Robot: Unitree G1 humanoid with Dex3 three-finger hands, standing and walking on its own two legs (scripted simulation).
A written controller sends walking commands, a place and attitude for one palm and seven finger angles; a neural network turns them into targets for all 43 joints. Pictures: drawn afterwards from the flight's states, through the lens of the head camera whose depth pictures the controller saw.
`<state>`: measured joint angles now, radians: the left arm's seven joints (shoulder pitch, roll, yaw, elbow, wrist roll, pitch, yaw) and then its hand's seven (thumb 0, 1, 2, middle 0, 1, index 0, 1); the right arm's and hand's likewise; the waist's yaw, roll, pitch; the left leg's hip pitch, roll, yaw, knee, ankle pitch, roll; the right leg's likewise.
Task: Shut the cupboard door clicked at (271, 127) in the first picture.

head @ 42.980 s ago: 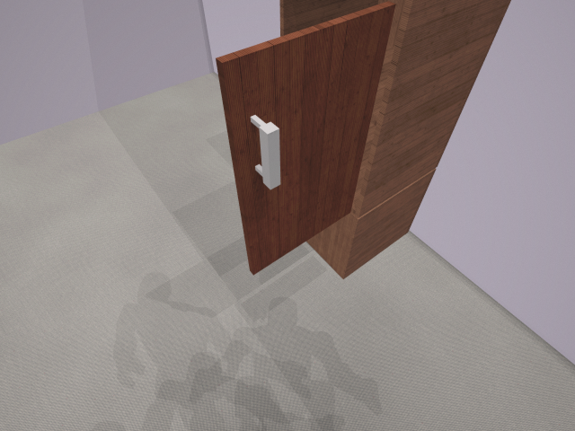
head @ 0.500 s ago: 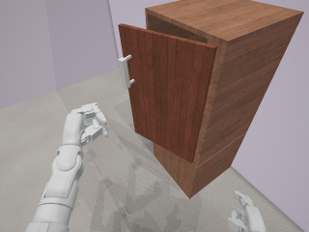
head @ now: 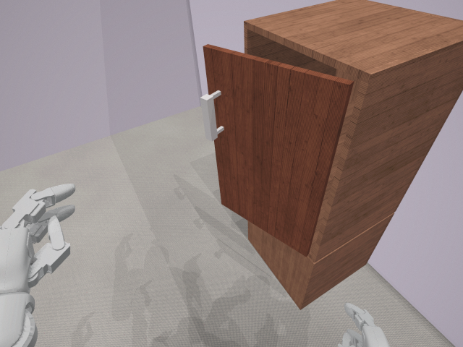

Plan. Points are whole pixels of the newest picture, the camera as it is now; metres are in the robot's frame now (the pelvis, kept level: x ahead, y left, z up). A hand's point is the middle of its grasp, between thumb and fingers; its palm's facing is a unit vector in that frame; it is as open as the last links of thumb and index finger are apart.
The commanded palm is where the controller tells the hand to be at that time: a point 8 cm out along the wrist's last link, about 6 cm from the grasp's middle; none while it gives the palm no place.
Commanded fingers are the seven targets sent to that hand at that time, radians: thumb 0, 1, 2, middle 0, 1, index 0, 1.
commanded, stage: draw the hand back to the body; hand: left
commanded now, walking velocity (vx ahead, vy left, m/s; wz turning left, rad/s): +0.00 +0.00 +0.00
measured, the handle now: (214, 115) +0.67 +0.13 +0.07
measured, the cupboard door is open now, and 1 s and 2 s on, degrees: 20 20 20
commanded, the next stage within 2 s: step back with the hand held close in 0.42 s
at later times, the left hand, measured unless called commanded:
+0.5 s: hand (51, 254) +0.18 +0.27 +0.15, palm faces +0.47 -0.79 -0.40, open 7.4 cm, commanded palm +0.14 +0.30 +0.17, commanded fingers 0.00 0.90 0.90 -0.20 -0.30 -0.20 -0.30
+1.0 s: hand (20, 273) +0.16 +0.29 +0.16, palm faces +0.41 -0.77 -0.49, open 7.4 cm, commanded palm +0.10 +0.32 +0.17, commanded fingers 0.00 0.90 0.90 -0.20 -0.30 -0.20 -0.30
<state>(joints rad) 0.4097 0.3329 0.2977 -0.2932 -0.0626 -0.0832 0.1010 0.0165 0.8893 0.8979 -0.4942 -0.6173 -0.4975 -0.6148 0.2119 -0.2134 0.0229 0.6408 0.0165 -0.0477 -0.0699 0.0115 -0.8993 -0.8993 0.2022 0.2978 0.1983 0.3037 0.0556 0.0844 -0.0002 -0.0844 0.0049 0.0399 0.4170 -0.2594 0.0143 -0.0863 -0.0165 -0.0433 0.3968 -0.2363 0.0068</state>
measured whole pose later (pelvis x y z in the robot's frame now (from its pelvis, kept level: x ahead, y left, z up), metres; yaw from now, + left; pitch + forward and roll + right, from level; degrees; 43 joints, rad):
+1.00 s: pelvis -0.05 +0.02 -0.01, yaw -1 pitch +0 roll -1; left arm 0.54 0.44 0.43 -0.46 -0.06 -0.17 0.14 0.02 0.89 0.90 -0.21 -0.30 -0.21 -0.30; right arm 0.19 -0.23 -0.01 0.55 0.02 0.00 -0.10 0.01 -0.90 -0.90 0.20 0.30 0.20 0.30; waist 0.00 0.02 -0.01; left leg -0.32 -0.01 0.07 0.59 -0.27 0.05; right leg -0.32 -0.04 -0.01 0.55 -0.22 0.04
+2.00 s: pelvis -0.25 +0.01 -0.03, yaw +11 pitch -4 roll -2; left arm 0.39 0.40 0.48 -0.49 -0.04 -0.23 0.18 0.01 0.88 0.90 -0.21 -0.30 -0.21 -0.30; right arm 0.20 -0.16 -0.01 0.61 0.01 -0.12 -0.06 0.01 -0.90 -0.90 0.20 0.30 0.20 0.30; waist 0.03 -0.01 0.04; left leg -0.36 0.06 0.03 0.74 -0.31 0.02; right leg -0.63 0.06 0.06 1.17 -0.40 0.05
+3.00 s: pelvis -0.27 +0.01 -0.02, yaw +1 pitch +0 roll -1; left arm 0.33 0.34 0.19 0.06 0.01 -0.04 0.06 0.00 0.89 0.90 -0.20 -0.30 -0.20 -0.30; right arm 0.18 -0.28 0.00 0.77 0.00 -0.06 -0.01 0.01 -0.90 -0.90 0.20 0.30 0.20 0.30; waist 0.02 0.06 -0.04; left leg -0.37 0.01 0.11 0.60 -0.24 0.06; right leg -0.21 0.02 -0.08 0.59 -0.38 -0.03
